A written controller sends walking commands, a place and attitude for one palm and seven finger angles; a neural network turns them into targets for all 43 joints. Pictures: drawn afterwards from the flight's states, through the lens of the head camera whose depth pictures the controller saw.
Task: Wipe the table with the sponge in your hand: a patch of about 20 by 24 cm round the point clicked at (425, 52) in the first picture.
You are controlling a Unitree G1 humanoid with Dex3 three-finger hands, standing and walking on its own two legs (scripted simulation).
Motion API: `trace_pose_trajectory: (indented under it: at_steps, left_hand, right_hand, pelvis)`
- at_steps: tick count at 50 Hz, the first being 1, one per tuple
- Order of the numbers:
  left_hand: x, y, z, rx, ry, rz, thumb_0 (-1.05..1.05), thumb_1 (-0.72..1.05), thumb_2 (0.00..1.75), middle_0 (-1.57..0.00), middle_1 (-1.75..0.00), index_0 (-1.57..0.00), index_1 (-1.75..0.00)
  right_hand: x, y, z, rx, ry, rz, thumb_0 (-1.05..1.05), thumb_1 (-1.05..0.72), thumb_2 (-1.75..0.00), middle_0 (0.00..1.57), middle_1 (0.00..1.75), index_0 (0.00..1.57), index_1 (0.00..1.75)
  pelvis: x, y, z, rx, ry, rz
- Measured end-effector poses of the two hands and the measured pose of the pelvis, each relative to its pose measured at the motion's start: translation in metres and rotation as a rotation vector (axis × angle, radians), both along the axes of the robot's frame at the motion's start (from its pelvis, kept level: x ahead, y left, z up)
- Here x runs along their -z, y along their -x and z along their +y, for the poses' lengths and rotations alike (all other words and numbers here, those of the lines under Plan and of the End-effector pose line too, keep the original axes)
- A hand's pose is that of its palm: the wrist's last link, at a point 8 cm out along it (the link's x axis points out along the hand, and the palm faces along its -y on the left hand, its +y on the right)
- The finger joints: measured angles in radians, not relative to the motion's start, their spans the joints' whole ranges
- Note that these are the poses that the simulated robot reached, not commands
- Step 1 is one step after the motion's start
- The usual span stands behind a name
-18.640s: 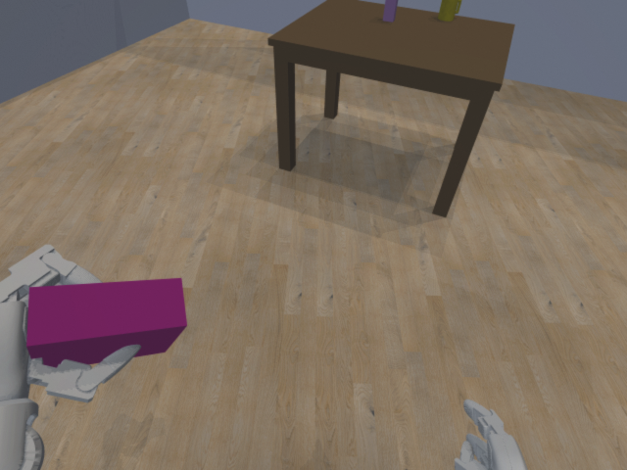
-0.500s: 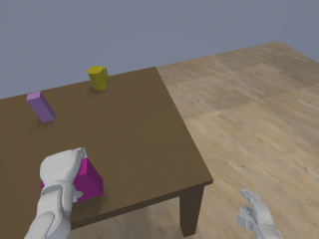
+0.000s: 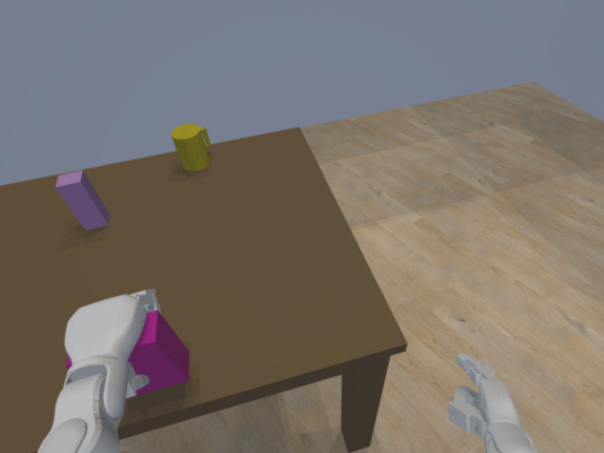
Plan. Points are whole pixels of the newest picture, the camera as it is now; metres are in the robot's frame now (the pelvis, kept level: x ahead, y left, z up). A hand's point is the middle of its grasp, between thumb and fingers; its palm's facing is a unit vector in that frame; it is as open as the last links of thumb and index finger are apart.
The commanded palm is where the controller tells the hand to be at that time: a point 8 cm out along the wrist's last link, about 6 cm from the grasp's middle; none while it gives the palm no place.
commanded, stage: lower the sponge onto the table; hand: left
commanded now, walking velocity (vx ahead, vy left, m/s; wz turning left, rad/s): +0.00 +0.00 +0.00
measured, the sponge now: (141, 364) +0.21 +0.28 -0.01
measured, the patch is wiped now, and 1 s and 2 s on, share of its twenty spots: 0.00 0.00 0.25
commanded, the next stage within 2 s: wipe forward along the first lane in 1.44 s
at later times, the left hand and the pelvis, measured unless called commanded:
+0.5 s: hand (136, 350) +0.22 +0.28 +0.02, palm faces -0.06 -0.10 -0.99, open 9.1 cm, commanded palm +0.20 +0.28 +0.08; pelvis -0.01 +0.00 +0.00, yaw +0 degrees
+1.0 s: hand (144, 357) +0.22 +0.28 -0.01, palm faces -0.09 -0.10 -0.99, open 9.1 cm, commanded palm +0.21 +0.28 +0.05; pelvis -0.01 +0.00 +0.00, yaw +0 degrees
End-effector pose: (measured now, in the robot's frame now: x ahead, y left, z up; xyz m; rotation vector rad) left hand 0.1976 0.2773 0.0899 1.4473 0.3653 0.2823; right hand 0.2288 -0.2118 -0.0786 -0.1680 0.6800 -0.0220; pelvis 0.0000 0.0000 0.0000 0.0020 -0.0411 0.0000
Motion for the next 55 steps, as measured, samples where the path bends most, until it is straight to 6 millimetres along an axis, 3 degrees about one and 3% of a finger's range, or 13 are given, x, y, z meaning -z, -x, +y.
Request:
trace_pose_trajectory:
  at_steps: [30,47,55]
  left_hand:
    - [0.023,-0.008,0.0,0.008,-0.003,0.037,-0.01,-0.42,1.06,-0.82,-1.4,-0.83,-1.41]
    - [0.039,-0.005,-0.001,0.003,-0.008,0.059,-0.01,-0.42,1.06,-0.82,-1.4,-0.83,-1.41]
    - [0.045,-0.014,-0.004,0.016,-0.014,0.062,-0.01,-0.42,1.06,-0.82,-1.4,-0.83,-1.41]
  right_hand:
    - [0.009,0.022,-0.005,0.033,0.016,0.052,0.01,-0.9,-0.9,0.2,0.3,0.2,0.3]
    - [0.013,0.025,-0.014,0.052,0.03,0.067,0.01,-0.9,-0.9,0.2,0.3,0.2,0.3]
    - [0.017,0.025,-0.014,0.052,0.031,0.075,0.01,-0.91,-0.9,0.2,0.3,0.2,0.3]
  pelvis:
    - [0.001,0.008,0.004,0.002,0.001,0.017]
    - [0.004,0.006,0.002,0.002,0.001,0.035]
    - [0.005,0.006,0.001,-0.001,0.0,0.048]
